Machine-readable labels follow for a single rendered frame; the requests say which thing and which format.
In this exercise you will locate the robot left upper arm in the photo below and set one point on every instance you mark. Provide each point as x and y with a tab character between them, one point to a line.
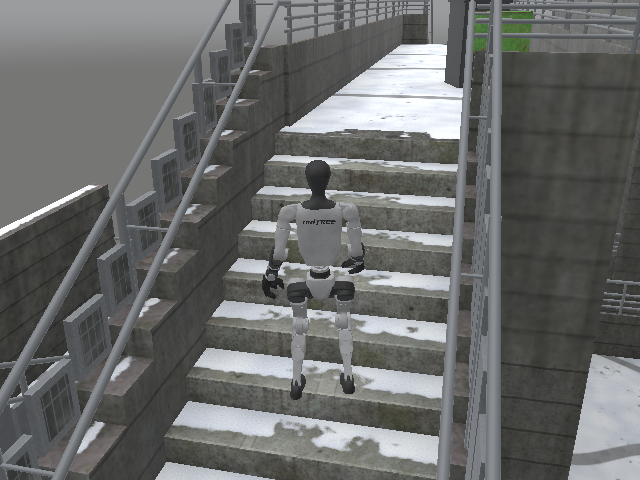
286	214

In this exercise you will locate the right robot thigh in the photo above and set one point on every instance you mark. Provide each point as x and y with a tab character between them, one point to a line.
344	294

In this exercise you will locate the robot left foot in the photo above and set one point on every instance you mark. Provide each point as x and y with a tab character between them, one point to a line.
296	391

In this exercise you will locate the left robot forearm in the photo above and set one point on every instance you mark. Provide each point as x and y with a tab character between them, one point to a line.
273	267

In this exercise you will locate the robot right upper arm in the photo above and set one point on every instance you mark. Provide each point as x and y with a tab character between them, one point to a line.
350	213

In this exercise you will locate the right robot hand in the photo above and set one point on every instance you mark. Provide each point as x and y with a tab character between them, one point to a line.
358	268

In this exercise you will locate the right robot forearm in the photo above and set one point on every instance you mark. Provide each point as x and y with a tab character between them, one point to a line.
359	259

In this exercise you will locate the left robot hand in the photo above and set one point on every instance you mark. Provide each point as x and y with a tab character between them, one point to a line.
273	284

